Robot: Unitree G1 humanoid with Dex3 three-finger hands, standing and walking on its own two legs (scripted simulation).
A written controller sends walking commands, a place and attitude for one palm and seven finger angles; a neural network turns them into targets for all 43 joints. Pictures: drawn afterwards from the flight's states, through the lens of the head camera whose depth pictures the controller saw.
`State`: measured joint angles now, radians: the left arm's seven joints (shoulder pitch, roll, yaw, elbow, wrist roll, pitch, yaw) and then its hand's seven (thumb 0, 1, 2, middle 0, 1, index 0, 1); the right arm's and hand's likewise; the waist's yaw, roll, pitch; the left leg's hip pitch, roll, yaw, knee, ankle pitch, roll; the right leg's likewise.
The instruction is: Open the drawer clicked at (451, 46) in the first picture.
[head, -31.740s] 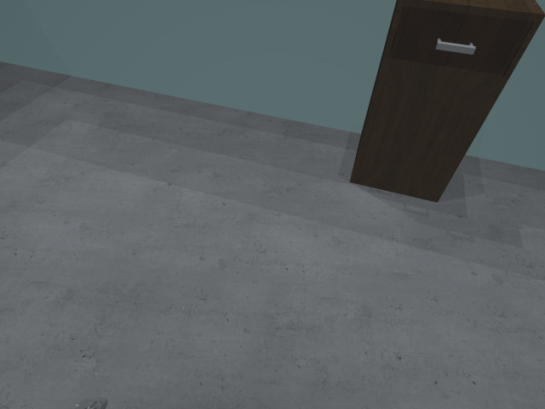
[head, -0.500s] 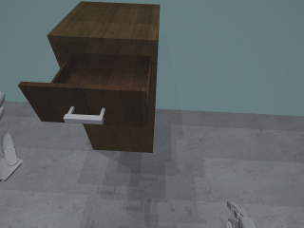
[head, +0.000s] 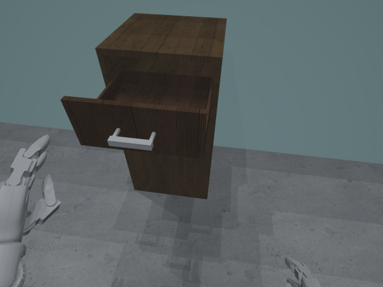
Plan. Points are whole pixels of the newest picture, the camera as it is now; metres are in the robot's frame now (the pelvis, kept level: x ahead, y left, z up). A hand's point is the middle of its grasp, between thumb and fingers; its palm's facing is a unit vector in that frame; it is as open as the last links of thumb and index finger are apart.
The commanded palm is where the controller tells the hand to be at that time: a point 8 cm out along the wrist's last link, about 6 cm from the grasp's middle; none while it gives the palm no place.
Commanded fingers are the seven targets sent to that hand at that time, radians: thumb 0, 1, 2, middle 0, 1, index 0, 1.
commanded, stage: let the arm hang, fingers relaxed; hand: left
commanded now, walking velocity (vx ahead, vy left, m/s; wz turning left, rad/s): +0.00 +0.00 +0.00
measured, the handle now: (133, 138) +0.51 +0.20 +0.02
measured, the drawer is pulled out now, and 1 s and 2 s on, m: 0.29 0.29 0.29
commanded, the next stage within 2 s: look to check the result in 1.04 s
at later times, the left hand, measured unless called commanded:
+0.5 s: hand out of the picture -0.08 +0.19 -0.15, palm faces +0.01 -0.97 -0.24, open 7.2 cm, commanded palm none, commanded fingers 0.00 0.90 0.90 -0.20 -0.30 -0.20 -0.30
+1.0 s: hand out of the picture +0.01 +0.16 -0.16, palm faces +0.01 -0.98 -0.21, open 7.3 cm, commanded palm none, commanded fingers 0.00 0.90 0.90 -0.20 -0.30 -0.20 -0.30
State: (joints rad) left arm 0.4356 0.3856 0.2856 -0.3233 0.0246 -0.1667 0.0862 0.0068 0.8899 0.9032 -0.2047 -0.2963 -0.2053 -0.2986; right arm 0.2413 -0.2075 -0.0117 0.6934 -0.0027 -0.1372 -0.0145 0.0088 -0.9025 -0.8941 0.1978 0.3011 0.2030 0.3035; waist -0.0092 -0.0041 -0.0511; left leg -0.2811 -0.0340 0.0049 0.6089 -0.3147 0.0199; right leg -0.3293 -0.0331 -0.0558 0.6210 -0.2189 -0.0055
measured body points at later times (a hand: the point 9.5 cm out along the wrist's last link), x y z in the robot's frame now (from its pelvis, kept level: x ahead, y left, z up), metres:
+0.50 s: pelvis -0.01 -0.01 +0.01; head +0.02 -0.01 +0.46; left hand -0.07 +0.24 -0.13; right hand -0.07 -0.23 -0.14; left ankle +0.01 +0.11 -0.73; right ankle +0.03 -0.11 -0.73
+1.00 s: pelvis -0.01 -0.01 +0.02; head +0.01 -0.02 +0.46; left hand +0.01 +0.21 -0.14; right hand -0.04 -0.21 -0.15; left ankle +0.01 +0.11 -0.73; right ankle +0.03 -0.11 -0.73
